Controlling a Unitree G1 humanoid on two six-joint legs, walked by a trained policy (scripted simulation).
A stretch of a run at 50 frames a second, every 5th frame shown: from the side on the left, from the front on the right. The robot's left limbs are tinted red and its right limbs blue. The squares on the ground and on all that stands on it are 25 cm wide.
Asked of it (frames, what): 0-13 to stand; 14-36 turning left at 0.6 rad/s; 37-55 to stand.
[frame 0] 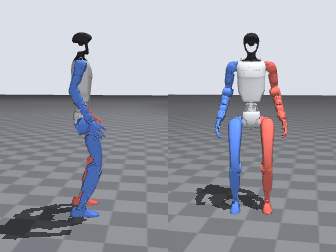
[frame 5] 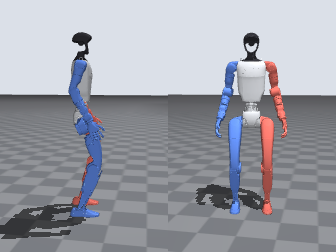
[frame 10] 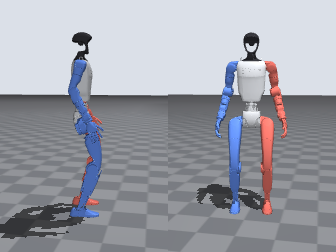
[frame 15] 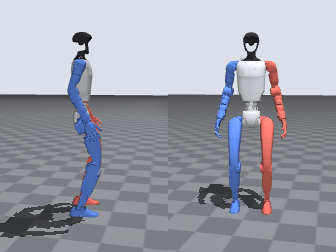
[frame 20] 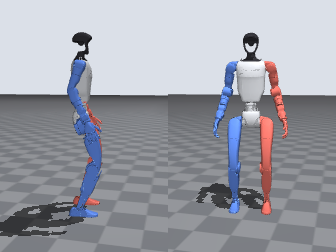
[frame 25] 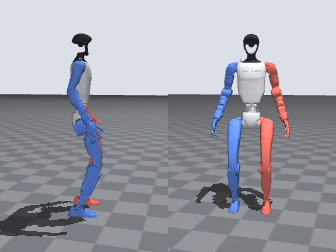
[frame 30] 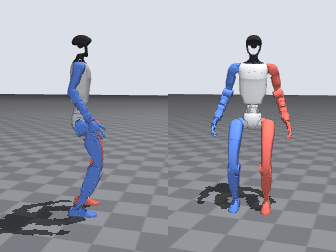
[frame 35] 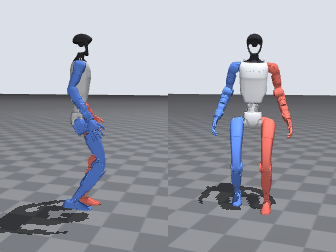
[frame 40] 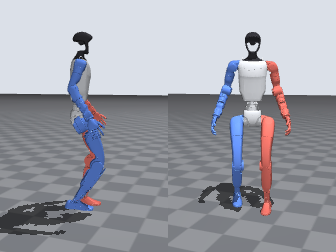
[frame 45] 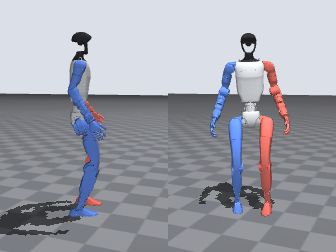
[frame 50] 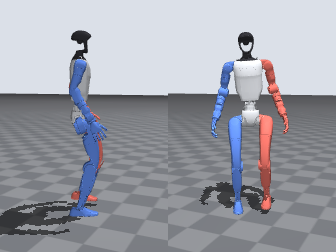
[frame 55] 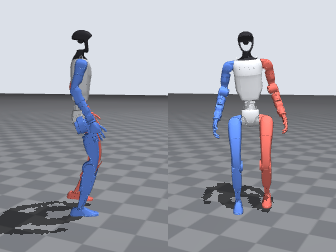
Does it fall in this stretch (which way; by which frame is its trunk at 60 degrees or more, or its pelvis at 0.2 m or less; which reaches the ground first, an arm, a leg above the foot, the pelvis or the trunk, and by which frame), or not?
no
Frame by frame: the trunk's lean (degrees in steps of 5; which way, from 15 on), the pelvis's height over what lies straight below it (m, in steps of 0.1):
0: 0, 0.8
5: 0, 0.8
10: 0, 0.8
15: 0, 0.8
20: 0, 0.8
25: 0, 0.8
30: 0, 0.7
35: 5, 0.8
40: 5, 0.8
45: 5, 0.8
50: 5, 0.8
55: 5, 0.8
